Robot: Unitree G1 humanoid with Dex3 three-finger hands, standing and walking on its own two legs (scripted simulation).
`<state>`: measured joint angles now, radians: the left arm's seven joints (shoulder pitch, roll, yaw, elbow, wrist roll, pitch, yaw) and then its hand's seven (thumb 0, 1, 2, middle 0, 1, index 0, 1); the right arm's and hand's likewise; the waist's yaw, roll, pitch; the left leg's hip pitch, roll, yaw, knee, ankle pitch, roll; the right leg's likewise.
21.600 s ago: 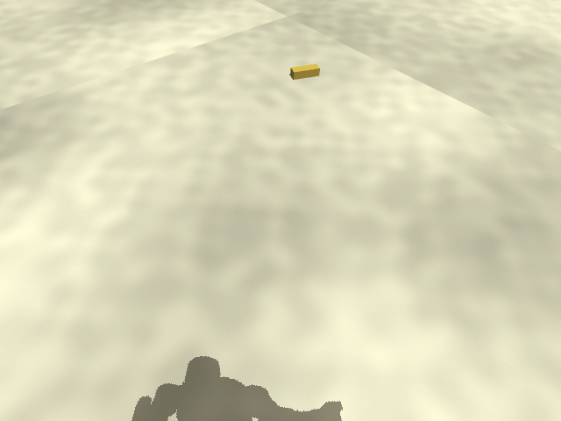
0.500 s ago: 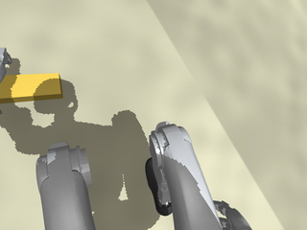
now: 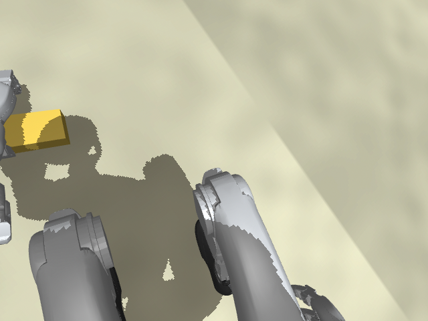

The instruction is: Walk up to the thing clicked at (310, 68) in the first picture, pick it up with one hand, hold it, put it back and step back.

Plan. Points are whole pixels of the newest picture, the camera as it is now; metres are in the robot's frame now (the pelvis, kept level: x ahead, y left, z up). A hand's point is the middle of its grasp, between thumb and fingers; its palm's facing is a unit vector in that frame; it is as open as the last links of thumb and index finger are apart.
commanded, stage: approach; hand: left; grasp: from above
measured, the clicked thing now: (15, 134) +0.51 +0.28 -0.30
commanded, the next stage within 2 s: close in in 0.02 s
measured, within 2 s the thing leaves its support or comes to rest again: neither
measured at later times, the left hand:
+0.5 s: hand out of the picture +0.48 +0.28 -0.21, palm faces -0.48 -0.07 -0.87, open 13.0 cm
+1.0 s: hand (11, 137) +0.49 +0.27 -0.26, palm faces -0.47 -0.09 -0.88, open 13.7 cm
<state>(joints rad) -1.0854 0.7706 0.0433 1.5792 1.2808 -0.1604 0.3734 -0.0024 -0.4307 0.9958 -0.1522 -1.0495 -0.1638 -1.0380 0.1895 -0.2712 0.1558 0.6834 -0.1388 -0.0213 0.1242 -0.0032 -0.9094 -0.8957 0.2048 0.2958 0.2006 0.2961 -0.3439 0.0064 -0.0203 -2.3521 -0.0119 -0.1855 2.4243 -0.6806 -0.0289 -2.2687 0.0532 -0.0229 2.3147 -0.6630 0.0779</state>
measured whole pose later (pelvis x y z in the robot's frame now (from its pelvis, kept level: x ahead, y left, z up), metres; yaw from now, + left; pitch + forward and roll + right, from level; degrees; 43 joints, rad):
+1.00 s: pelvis +0.01 +0.01 -0.02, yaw -4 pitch +31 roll -14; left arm -1.11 0.95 0.10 1.73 1.35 -0.22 0.56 0.00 -0.49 1.04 -0.10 -1.04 -0.10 -1.04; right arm 0.15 -0.30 0.25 0.66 -0.24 -0.15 0.20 0.00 -0.91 -0.90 0.20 0.30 0.20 0.30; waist -0.41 -0.09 0.11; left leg -2.38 -0.01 -0.26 2.55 -0.73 -0.02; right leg -2.27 0.07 -0.08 2.38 -0.68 0.08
